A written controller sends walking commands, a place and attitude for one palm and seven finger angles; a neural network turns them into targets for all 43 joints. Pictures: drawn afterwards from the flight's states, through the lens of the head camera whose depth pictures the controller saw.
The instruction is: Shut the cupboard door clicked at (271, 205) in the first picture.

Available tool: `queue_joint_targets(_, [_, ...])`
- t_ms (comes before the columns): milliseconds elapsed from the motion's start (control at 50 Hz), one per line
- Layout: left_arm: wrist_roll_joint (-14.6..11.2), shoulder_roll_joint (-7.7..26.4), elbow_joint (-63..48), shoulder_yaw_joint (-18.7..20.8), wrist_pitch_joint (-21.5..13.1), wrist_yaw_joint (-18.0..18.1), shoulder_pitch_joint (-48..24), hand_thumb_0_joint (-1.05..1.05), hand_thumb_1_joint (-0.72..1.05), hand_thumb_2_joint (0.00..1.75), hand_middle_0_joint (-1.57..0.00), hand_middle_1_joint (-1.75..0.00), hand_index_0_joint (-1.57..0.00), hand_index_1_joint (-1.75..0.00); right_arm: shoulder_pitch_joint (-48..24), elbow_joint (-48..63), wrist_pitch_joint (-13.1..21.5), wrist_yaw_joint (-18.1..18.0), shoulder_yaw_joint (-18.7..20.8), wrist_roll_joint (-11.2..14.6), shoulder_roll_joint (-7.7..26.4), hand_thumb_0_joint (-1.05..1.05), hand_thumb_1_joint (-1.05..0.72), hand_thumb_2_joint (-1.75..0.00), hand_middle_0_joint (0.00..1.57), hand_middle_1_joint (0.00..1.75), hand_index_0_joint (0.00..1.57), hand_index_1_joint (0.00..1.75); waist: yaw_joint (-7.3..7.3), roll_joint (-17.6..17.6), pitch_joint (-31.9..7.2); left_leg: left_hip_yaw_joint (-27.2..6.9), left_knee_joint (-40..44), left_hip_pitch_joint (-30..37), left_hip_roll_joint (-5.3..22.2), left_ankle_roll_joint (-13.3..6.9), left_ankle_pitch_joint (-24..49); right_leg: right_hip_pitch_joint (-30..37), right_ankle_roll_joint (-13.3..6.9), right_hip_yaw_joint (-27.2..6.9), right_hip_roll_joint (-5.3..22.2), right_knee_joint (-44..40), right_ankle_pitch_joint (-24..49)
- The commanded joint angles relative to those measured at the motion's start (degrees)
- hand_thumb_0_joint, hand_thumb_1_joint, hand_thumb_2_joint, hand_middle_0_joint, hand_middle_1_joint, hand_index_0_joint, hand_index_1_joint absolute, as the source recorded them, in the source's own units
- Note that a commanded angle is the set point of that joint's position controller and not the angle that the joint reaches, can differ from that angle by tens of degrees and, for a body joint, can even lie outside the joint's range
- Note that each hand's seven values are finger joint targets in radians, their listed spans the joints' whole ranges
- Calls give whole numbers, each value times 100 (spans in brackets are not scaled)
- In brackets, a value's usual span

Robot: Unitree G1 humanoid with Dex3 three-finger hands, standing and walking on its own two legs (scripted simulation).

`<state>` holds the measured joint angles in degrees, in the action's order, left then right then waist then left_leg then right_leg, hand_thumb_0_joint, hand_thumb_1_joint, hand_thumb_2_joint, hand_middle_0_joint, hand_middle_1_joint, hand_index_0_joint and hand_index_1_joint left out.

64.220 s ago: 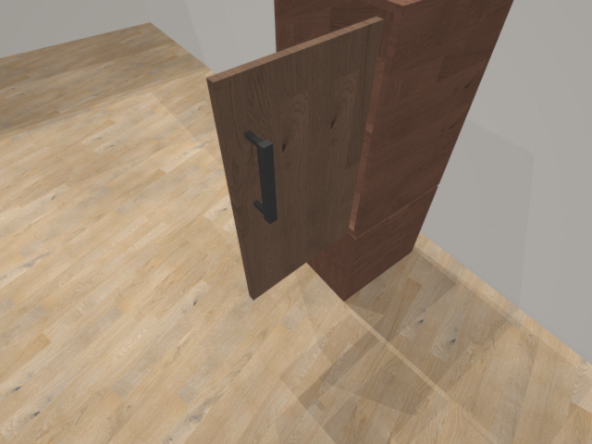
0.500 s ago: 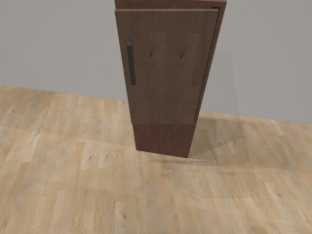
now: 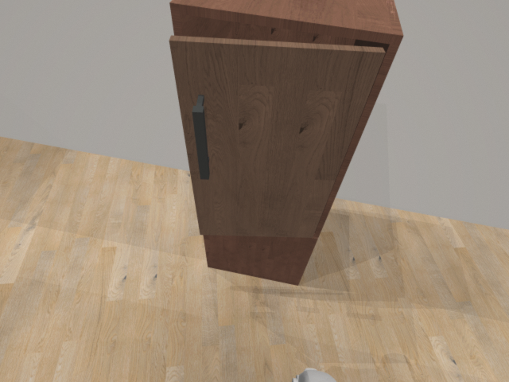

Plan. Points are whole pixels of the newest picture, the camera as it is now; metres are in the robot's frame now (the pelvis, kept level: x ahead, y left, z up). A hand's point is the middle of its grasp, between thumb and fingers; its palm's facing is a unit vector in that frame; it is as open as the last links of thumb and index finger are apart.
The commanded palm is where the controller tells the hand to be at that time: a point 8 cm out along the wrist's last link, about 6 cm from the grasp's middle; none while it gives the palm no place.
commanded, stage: take the last steps up to it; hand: left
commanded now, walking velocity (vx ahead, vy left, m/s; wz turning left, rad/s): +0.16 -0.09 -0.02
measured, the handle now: (202, 139) +0.53 +0.14 +0.06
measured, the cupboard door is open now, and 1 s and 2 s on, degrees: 11 11 11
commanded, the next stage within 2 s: come to a stop and stand still in 0.02 s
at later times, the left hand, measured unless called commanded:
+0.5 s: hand (177, 375) +0.16 +0.14 -0.17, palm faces +0.06 -0.96 -0.27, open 7.3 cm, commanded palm none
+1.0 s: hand out of the picture +0.08 +0.21 -0.19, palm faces +0.04 -0.97 -0.23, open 7.4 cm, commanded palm none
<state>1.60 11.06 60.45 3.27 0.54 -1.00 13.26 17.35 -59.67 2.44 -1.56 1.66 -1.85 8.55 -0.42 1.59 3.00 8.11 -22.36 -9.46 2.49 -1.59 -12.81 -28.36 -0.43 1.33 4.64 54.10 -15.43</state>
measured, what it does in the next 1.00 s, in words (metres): steps on the spot: right foot, then left foot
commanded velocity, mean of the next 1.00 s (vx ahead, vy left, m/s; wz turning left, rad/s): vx -0.09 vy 0.07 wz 0.00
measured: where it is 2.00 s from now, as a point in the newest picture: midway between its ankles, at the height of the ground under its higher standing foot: outside the picture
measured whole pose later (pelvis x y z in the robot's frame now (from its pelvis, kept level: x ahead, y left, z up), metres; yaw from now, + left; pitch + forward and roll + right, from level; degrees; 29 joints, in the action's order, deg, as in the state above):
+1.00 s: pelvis +0.07 +0.02 -0.01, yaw +0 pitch +1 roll +1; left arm 0.7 11.8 61.7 1.4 2.2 1.7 14.9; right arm 11.4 -59.4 -0.7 -2.0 0.5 -0.2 8.6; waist 1.1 2.3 2.2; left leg 4.1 -25.6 -14.1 -2.2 -2.2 -12.3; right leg -8.1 0.3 -1.3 1.4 26.9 -19.1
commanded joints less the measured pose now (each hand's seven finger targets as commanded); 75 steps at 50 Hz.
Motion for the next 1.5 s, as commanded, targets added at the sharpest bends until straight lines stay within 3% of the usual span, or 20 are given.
queue_joint_targets(0, [-3, 24, -310, -13, -54, -18, -60, 0, 90, 90, -20, -30, -20, -30, 462, 104, 25, -2, 222, 1, 875, 0, -90, -90, 20, 30, 20, 30, -120, -829, 160, -718, 1028, -52, 1319, -675, 887, 210, 79, 250, -25, -1034, 362])
queue_joint_targets(80, [-8, 197, -309, 33, -102, -15, 71, 0, 90, 90, -20, -30, -20, -30, 269, 76, -62, 19, 263, 7, 967, 0, -90, -90, 20, 30, 20, 30, 58, -870, 182, -682, 539, -425, 1341, -531, 322, 1197, 27, 390, -199, -1970, 495])
queue_joint_targets(120, [0, 439, -49, 82, -218, 38, 823, 0, 90, 90, -20, -30, -20, -30, 256, 5, -93, 55, 220, 58, 798, 0, -90, -90, 20, 30, 20, 30, 398, -239, -188, -214, -553, -641, 699, -139, 30, 2307, -3, 156, -151, -2838, 1004])
queue_joint_targets(160, [-18, 1130, 63, 125, -342, 182, 1167, 0, 90, 90, -20, -30, -20, -30, 598, 111, -179, 55, 84, 163, 293, 0, -90, -90, 20, 30, 20, 30, 324, 1325, -592, -173, -2445, -1241, -90, 239, -2464, 2703, -683, -1890, 1779, -3722, 3016])
queue_joint_targets(180, [-38, 1032, -49, 27, -326, 214, 773, 0, 90, 90, -20, -30, -20, -30, 673, 18, -242, 21, 66, 170, 280, 0, -90, -90, 20, 30, 20, 30, 161, 656, -491, -539, -2634, -909, 75, 252, -2481, 2194, -877, -1685, 1806, -3767, 3478])
queue_joint_targets(200, [-16, 944, -91, 28, -330, 258, 402, 0, 90, 90, -20, -30, -20, -30, 715, -95, -300, 2, 68, 193, 240, 0, -90, -90, 20, 30, 20, 30, 42, 897, -521, -639, -2821, -899, 131, 279, -2209, 2068, -914, -1573, 1674, -3581, 4256])
queue_joint_targets(300, [-29, 940, -146, 166, -162, 420, 421, 0, 90, 90, -20, -30, -20, -30, -45, 54, -511, -4, 169, 172, 570, 0, -90, -90, 20, 30, 20, 30, 326, 494, -761, -873, -3896, -1754, -128, 473, -1848, 2755, -1107, -1039, 1769, -3015, 6332])
queue_joint_targets(420, [-13, 951, -371, 176, -76, 452, 45, 0, 90, 90, -20, -30, -20, -30, -464, 372, -699, 117, 255, 109, 669, 0, -90, -90, 20, 30, 20, 30, 200, 724, -808, -1013, -4176, -1857, -219, 596, -1067, 2300, -1018, -618, 1558, -3252, 4781])
queue_joint_targets(560, [100, 1111, -594, 211, 15, 338, -151, 0, 90, 90, -20, -30, -20, -30, -538, 544, -520, 141, 230, 156, 690, 0, -90, -90, 20, 30, 20, 30, 78, 1273, -527, -597, -1847, -702, -235, 466, -875, 1483, -860, -638, 1234, -3215, 2505])
queue_joint_targets(600, [25, 1044, -560, 193, 74, 320, -187, 0, 90, 90, -20, -30, -20, -30, -109, 411, -422, 133, 193, 143, 803, 0, -90, -90, 20, 30, 20, 30, -135, 685, -629, -603, -332, 323, -143, 429, 291, 994, -429, -482, 940, -2703, 1272])
queue_joint_targets(640, [-65, 434, -658, 56, 190, 307, 119, 0, 90, 90, -20, -30, -20, -30, -290, 626, -347, 81, 319, 49, 1645, 0, -90, -90, 20, 30, 20, 30, -44, -1981, -488, -2555, 701, -233, 1680, -227, 1644, 519, 207, 174, -228, -1171, -1681])
queue_joint_targets(660, [-26, 520, -716, 58, 263, 343, 23, 0, 90, 90, -20, -30, -20, -30, -563, 725, -402, 39, 278, 12, 1665, 0, -90, -90, 20, 30, 20, 30, -7, -1647, -183, -2522, 783, -1093, 1837, -587, 1430, 902, 138, -280, -246, -558, -1855])
queue_joint_targets(680, [-60, 500, -723, 72, 256, 295, 72, 0, 90, 90, -20, -30, -20, -30, -918, 847, -383, -12, 190, -20, 1572, 0, -90, -90, 20, 30, 20, 30, 183, -1147, 26, -2152, 886, -1458, 1692, -752, 943, 1008, 104, -340, -185, -288, -1514])
queue_joint_targets(760, [-35, 614, -396, 97, 265, 247, 294, 0, 90, 90, -20, -30, -20, -30, -959, 699, -290, -116, 52, 58, 1096, 0, -90, -90, 20, 30, 20, 30, 291, -1450, -155, -1495, 574, -457, 948, -519, 1873, 610, 140, -497, -357, 204, -885])
queue_joint_targets(880, [-94, 364, -304, -94, 131, 258, 129, 0, 90, 90, -20, -30, -20, -30, -280, 306, -241, -118, 102, 101, 1037, 0, -90, -90, 20, 30, 20, 30, 30, -781, -614, -1776, 346, 624, 1134, -773, 2755, 1247, 159, -199, -357, -1891, -880])
queue_joint_targets(940, [-84, 393, 3, -122, 24, 315, 663, 0, 90, 90, -20, -30, -20, -30, -266, 157, -215, -99, 82, 199, 859, 0, -90, -90, 20, 30, 20, 30, 162, -335, -720, -1568, -14, 165, 681, -314, 1983, 2333, 27, -524, -208, -3528, 785])
queue_joint_targets(980, [-77, 584, 44, -144, -41, 333, 465, 0, 90, 90, -20, -30, -20, -30, -273, 119, -214, -47, 16, 227, 615, 0, -90, -90, 20, 30, 20, 30, -1, 97, -272, -1199, 115, -138, 248, 50, 817, 2095, -274, -996, 411, -3612, 1170])
queue_joint_targets(1060, [-93, 371, 160, -215, -124, 353, 450, 0, 90, 90, -20, -30, -20, -30, -50, -178, -182, -40, 3, 162, 634, 0, -90, -90, 20, 30, 20, 30, -26, 684, -410, -1075, 117, 353, 307, 44, 1431, 2030, -213, -682, 195, -3452, 1740])
queue_joint_targets(1260, [-100, 270, 322, -256, -39, 336, 618, 0, 90, 90, -20, -30, -20, -30, 244, -559, -280, -33, -101, 137, 481, 0, -90, -90, 20, 30, 20, 30, 25, -48, 673, -1066, 577, -123, 182, 91, -73, 1473, -199, -806, 87, -4046, -350])
queue_joint_targets(1480, [-120, 48, 417, -263, -84, 330, 839, 0, 90, 90, -20, -30, -20, -30, 532, -600, -222, -83, -93, 133, 360, 0, -90, -90, 20, 30, 20, 30, 1, -45, 304, -1098, 455, -6, 229, 67, 270, 1574, -216, -777, 48, -3889, 20])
